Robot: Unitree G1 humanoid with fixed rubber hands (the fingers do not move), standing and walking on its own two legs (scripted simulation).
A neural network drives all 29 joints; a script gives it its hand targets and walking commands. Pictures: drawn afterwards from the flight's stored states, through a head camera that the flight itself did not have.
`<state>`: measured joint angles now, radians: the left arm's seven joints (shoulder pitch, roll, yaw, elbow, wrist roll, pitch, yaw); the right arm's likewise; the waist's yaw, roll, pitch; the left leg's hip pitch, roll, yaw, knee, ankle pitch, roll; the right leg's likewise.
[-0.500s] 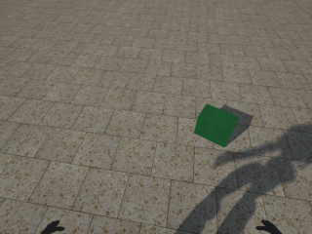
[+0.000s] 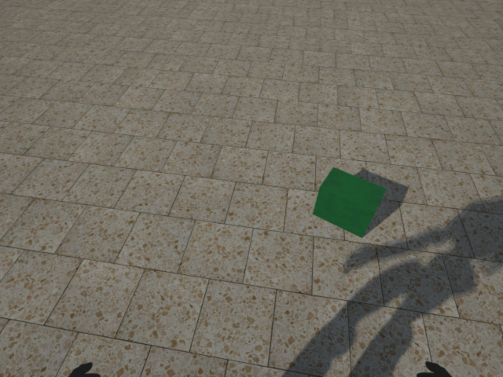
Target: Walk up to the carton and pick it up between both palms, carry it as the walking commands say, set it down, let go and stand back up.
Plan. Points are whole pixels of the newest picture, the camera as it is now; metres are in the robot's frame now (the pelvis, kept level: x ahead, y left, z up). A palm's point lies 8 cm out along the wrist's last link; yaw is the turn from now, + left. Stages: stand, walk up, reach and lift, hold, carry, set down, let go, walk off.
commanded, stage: stand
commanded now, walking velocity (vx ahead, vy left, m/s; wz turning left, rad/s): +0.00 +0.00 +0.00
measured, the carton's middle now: (347, 202) +1.00 -0.47 -0.68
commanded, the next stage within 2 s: walk up in 0.38 s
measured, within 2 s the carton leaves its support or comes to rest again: neither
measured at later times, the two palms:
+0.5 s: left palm out of the picture +0.11 +0.31 -0.10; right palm out of the picture +0.11 -0.31 -0.10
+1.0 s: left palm (132, 319) +0.24 +0.23 -0.09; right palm out of the picture +0.11 -0.44 -0.10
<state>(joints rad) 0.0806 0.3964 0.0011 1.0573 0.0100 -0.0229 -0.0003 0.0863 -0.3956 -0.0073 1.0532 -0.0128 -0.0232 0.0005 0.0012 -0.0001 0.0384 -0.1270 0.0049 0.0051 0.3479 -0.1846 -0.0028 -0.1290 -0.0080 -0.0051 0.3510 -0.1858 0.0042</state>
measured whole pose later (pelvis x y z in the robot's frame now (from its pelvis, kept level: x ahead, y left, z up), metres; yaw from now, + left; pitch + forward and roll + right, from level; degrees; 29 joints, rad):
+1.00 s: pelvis +0.09 -0.09 -0.02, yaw -14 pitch -2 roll -1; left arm 0.31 0.46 0.09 0.76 0.01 -0.04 -0.08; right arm 0.26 -0.51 -0.08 0.79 -0.02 -0.06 0.04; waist 0.02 0.05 0.04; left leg -0.41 0.10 0.02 1.03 -0.46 0.02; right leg -0.31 0.00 -0.04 0.61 -0.28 -0.04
